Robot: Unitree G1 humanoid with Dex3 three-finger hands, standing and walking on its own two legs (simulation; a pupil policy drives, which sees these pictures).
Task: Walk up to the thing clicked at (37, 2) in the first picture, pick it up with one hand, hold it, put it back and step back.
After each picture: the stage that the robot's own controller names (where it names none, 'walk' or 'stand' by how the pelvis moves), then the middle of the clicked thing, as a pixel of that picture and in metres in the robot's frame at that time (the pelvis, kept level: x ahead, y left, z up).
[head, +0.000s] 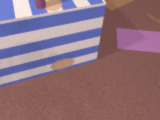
stand; out of the picture +1.00 +0.32 +0.02
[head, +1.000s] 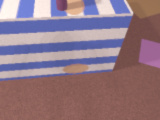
walk; out of the picture +0.93 +0.22 +0.03
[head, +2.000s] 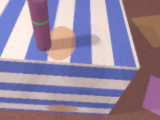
walk; (41, 25) +0.57 +0.21 +0.04
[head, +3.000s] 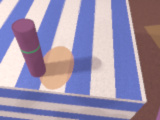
stand; (31, 51) +0.44 +0.22 +0.04
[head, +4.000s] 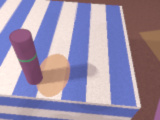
stand; (28, 60) +0.43 +0.23 +0.02
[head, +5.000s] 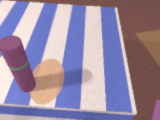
stand; (20, 67) +0.39 +0.25 +0.02
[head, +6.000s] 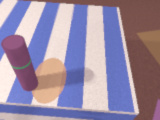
stand; (23, 66) +0.40 +0.24 +0.02
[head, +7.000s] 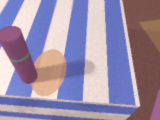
rise first; (21, 59) +0.41 +0.24 +0.02
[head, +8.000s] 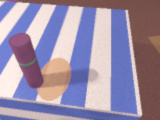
rise first; (29, 64) +0.41 +0.25 +0.02
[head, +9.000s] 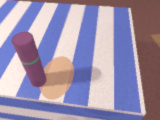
go down; (31, 62) +0.41 +0.24 +0.02
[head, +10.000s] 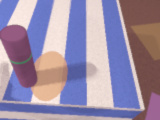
go down; (22, 61) +0.39 +0.21 +0.04
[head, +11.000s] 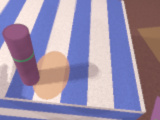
close in; (24, 59) +0.40 +0.21 +0.05
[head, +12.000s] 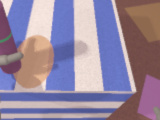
close; (1, 42) +0.43 +0.24 +0.08
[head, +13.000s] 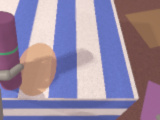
lift; (6, 55) +0.39 +0.23 +0.08
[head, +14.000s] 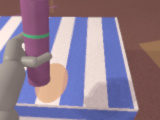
lift; (37, 44) +0.35 +0.15 +0.21
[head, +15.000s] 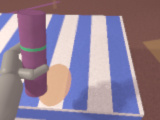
hold; (34, 56) +0.34 +0.16 +0.18
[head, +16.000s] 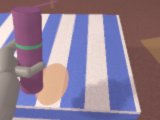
hold; (30, 53) +0.34 +0.17 +0.19
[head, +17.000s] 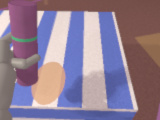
crouch; (25, 46) +0.37 +0.18 +0.18
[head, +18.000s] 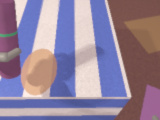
lower; (6, 41) +0.44 +0.24 +0.11
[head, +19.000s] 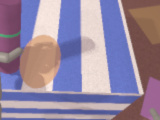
lower; (7, 38) +0.43 +0.23 +0.09
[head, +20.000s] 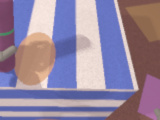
lower; (1, 36) +0.44 +0.24 +0.09
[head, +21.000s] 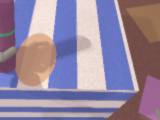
lower; (2, 37) +0.44 +0.24 +0.09
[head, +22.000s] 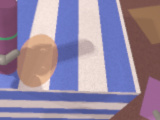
loosen; (4, 40) +0.43 +0.24 +0.09
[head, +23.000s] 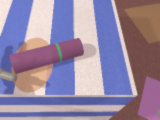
withdraw; (48, 54) +0.45 +0.11 -0.01
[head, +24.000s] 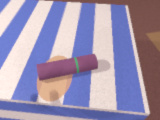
sink last; (67, 66) +0.46 +0.10 -0.04
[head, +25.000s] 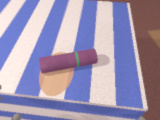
stand; (68, 60) +0.49 +0.11 -0.05
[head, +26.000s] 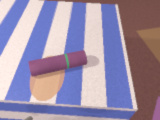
stand; (58, 62) +0.49 +0.13 -0.07
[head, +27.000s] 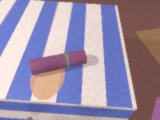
stand; (58, 61) +0.50 +0.13 -0.07
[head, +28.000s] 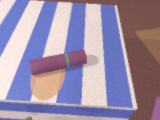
stand; (58, 62) +0.50 +0.13 -0.07
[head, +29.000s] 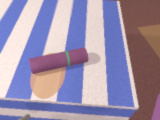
stand; (59, 60) +0.49 +0.13 -0.07
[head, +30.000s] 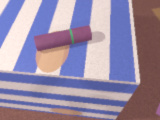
walk; (63, 38) +0.57 +0.13 -0.05
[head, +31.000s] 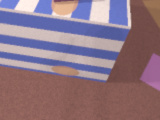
walk; out of the picture +0.90 +0.06 -0.05
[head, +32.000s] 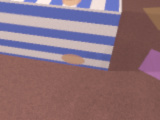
stand; out of the picture +1.20 +0.11 -0.06
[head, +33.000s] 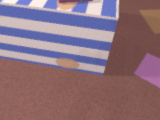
stand; out of the picture +1.12 +0.08 -0.07
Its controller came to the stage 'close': yes
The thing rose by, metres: 0.22
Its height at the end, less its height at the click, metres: -0.09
